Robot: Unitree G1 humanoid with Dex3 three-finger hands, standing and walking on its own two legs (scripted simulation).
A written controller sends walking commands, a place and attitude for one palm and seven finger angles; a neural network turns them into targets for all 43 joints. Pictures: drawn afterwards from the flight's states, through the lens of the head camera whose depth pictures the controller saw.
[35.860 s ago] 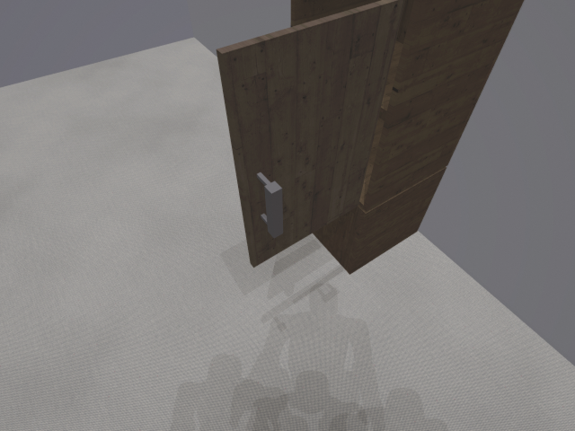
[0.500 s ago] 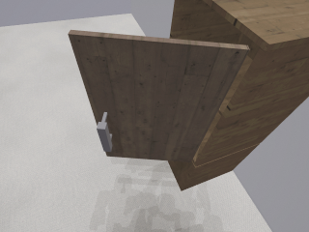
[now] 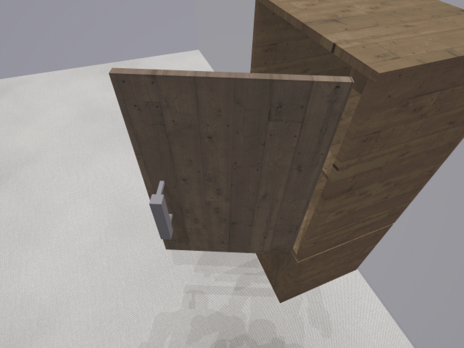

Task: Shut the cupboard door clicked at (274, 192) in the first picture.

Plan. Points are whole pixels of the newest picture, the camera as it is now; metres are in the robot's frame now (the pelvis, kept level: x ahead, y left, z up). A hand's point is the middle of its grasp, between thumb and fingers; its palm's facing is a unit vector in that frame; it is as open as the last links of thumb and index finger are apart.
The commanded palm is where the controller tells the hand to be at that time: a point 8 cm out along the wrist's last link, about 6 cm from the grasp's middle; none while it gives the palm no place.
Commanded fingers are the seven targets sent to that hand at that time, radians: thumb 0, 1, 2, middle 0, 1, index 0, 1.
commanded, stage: look again from close up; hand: left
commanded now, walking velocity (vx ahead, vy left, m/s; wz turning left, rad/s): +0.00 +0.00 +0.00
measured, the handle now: (164, 210) +0.43 +0.19 -0.08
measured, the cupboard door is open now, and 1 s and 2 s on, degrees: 66 66 66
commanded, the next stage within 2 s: raise the hand and make a fist in 0.58 s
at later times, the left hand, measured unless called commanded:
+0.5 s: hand out of the picture +0.02 +0.19 -0.16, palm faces -0.03 -0.97 -0.23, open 7.4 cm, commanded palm none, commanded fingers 0.00 0.90 0.90 -0.20 -0.30 -0.20 -0.30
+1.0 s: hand (131, 323) +0.17 +0.18 -0.03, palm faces +0.06 -1.00 +0.00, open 6.6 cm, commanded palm +0.09 +0.24 -0.07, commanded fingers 0.00 0.90 0.90 -0.49 -0.62 -0.49 -0.62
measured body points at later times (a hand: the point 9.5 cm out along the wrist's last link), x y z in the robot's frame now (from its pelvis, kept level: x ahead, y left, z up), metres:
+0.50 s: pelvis -0.03 +0.00 +0.01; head -0.02 +0.01 +0.46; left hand +0.02 +0.24 -0.15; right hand +0.01 -0.26 -0.14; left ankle +0.00 +0.07 -0.73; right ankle +0.01 -0.14 -0.73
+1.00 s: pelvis -0.04 -0.01 -0.06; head -0.01 +0.01 +0.39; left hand +0.16 +0.23 -0.03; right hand +0.16 -0.25 -0.11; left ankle +0.00 +0.07 -0.73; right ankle +0.01 -0.14 -0.73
